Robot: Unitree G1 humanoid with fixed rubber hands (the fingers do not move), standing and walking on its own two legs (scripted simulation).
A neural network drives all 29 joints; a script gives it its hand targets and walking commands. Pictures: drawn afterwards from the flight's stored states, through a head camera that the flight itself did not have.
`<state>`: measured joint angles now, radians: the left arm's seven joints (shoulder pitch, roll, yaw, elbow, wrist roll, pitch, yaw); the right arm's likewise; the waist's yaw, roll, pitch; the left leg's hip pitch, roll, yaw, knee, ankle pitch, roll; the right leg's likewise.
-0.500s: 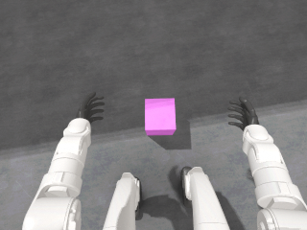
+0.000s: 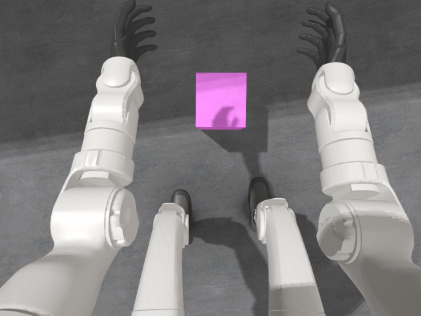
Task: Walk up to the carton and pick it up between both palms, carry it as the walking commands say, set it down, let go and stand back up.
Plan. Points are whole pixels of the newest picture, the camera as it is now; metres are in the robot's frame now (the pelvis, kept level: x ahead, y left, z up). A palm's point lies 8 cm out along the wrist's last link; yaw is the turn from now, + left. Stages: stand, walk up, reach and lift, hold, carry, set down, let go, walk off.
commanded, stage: reach and lift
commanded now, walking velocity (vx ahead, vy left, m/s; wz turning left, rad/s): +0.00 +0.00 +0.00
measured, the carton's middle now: (220, 104) +0.49 +0.00 -0.56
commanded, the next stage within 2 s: none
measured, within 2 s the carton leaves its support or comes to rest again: neither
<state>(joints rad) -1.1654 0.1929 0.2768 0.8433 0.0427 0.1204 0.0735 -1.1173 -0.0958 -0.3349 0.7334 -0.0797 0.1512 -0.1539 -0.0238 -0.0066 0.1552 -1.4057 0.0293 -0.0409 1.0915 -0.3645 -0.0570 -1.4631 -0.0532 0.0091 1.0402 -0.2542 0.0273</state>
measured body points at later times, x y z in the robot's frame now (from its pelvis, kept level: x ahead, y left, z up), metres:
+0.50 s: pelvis -0.05 +0.00 -0.10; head +0.31 +0.02 +0.16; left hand +0.52 +0.14 -0.25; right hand +0.50 -0.16 -0.24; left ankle +0.05 +0.15 -0.63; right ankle +0.10 -0.15 -0.63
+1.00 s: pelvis -0.06 +0.00 -0.22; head +0.32 +0.00 +0.01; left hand +0.53 +0.13 -0.39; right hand +0.51 -0.16 -0.39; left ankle +0.05 +0.15 -0.63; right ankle +0.09 -0.15 -0.63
